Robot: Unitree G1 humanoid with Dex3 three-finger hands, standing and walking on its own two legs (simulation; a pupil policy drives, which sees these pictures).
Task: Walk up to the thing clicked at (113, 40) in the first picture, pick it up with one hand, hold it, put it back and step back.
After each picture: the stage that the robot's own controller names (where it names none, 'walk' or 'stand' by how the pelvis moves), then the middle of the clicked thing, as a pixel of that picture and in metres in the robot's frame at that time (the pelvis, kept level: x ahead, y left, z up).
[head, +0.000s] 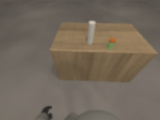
stand; (111, 44) +0.82 -0.16 -0.04
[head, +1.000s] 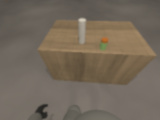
rise first; (103, 44) +0.74 -0.04 -0.01
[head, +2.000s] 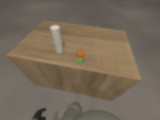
stand; (80, 57) +0.49 +0.16 -0.01
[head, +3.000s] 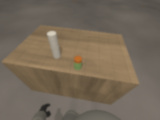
stand; (77, 63) +0.46 +0.14 -0.02
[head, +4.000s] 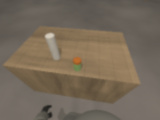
stand; (77, 64) +0.45 +0.15 -0.04
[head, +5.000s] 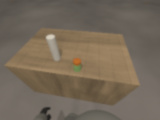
stand; (77, 65) +0.45 +0.15 -0.04
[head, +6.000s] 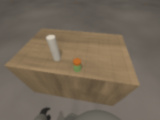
stand; (77, 65) +0.45 +0.15 -0.04
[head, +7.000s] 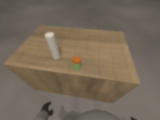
rise first; (76, 63) +0.45 +0.15 -0.04
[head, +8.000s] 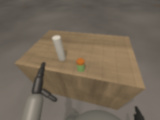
rise first; (80, 65) +0.46 +0.15 -0.03
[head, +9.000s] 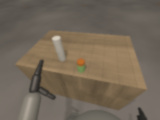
go down; (81, 65) +0.45 +0.15 -0.03
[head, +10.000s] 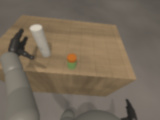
go down; (71, 61) +0.44 +0.14 -0.01
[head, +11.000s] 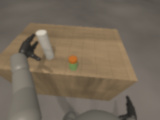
approach; (73, 63) +0.45 +0.14 -0.01
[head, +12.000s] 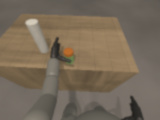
close; (69, 56) +0.46 +0.16 +0.03
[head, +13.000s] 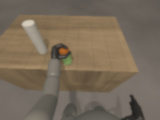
lift; (66, 56) +0.46 +0.18 +0.03
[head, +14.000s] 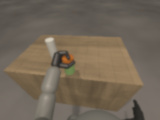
lift; (68, 64) +0.33 +0.16 +0.15
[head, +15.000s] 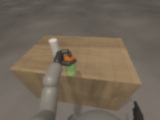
lift; (70, 65) +0.33 +0.16 +0.15
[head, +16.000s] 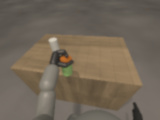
hold; (66, 65) +0.32 +0.18 +0.15
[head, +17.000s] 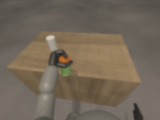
crouch; (65, 65) +0.32 +0.19 +0.14
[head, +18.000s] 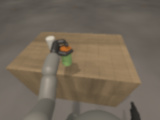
crouch; (66, 55) +0.38 +0.19 +0.16
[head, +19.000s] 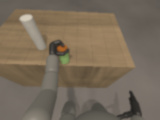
lower; (63, 54) +0.46 +0.18 +0.03
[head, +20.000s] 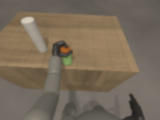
lower; (66, 55) +0.45 +0.17 +0.04
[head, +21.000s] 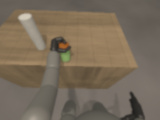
lower; (65, 52) +0.47 +0.17 +0.05
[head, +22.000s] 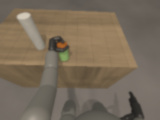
lower; (63, 51) +0.47 +0.18 +0.05
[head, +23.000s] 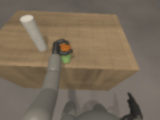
draw back; (65, 53) +0.46 +0.17 +0.05
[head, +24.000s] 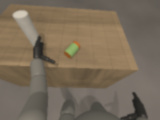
withdraw; (72, 49) +0.51 +0.13 +0.01
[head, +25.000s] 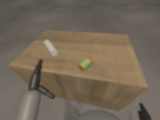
sink last; (85, 63) +0.49 +0.10 -0.02
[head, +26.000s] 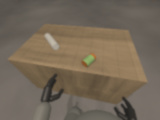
stand; (88, 60) +0.51 +0.08 -0.01
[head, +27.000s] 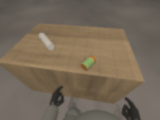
stand; (88, 62) +0.47 +0.06 +0.00
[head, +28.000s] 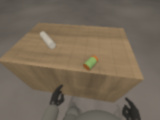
stand; (90, 62) +0.47 +0.04 +0.00
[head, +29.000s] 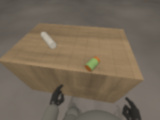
stand; (92, 63) +0.46 +0.03 +0.01
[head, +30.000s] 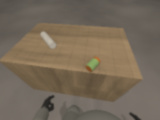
stand; (92, 64) +0.46 +0.02 -0.01
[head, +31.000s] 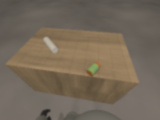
stand; (93, 68) +0.46 +0.01 -0.06
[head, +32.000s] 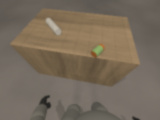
walk; (97, 50) +0.59 -0.01 -0.04
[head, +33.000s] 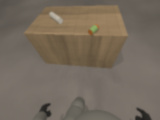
walk; (93, 29) +0.88 +0.08 -0.03
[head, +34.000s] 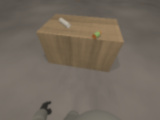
stand; (96, 34) +1.02 +0.00 -0.05
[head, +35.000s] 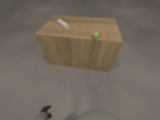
stand; (96, 35) +1.00 +0.00 -0.06
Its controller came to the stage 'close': yes
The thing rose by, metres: 0.20
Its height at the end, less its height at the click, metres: -0.02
